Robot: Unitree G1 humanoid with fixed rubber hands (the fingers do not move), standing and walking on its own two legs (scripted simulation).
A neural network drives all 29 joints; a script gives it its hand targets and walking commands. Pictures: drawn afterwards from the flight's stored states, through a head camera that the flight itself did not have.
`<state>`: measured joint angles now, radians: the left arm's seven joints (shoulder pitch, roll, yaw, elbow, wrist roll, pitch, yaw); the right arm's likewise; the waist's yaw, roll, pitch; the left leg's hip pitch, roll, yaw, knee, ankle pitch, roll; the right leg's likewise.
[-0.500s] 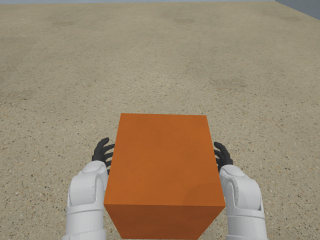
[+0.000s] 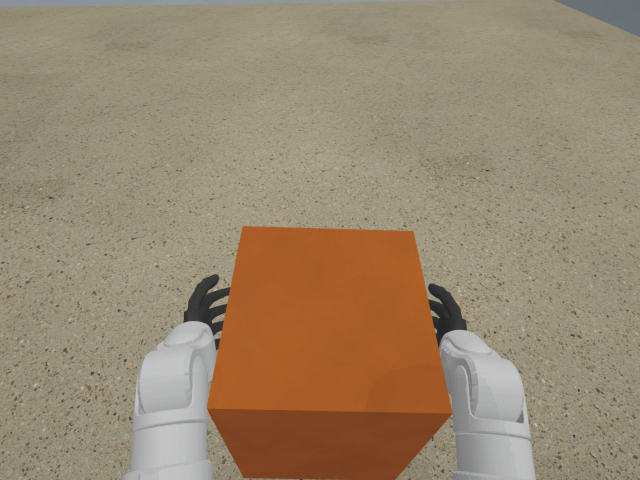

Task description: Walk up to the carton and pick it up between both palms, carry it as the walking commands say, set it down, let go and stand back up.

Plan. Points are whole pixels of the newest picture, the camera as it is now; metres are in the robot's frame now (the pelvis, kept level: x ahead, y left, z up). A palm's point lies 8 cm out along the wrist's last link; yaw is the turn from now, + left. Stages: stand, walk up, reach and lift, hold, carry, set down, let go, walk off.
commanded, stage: carry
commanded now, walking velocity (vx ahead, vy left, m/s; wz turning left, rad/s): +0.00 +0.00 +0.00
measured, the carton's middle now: (323, 361) +0.28 +0.00 +0.00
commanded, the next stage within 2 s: none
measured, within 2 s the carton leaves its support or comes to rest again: neither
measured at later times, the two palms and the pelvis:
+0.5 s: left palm (200, 335) +0.28 +0.16 +0.07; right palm (450, 343) +0.27 -0.15 +0.06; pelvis +0.00 +0.00 +0.00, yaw +0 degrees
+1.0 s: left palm (210, 306) +0.30 +0.14 +0.09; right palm (461, 320) +0.29 -0.16 +0.09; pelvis +0.03 +0.00 +0.01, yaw -2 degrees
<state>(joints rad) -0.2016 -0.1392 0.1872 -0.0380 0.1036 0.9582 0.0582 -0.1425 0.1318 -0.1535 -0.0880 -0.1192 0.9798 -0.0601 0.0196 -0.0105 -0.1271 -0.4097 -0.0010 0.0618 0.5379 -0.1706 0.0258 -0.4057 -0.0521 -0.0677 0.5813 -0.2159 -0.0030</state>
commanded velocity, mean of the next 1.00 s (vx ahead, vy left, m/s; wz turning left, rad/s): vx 0.15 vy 0.00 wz -0.18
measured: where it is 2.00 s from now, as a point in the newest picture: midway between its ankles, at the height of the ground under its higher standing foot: (347, 456)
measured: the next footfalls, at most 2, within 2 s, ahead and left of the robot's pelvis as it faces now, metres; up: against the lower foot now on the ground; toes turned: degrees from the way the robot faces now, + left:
left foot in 1.40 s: +0.19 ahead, +0.09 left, +0.00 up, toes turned +0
right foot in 1.58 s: +0.25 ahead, -0.17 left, +0.00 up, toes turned -19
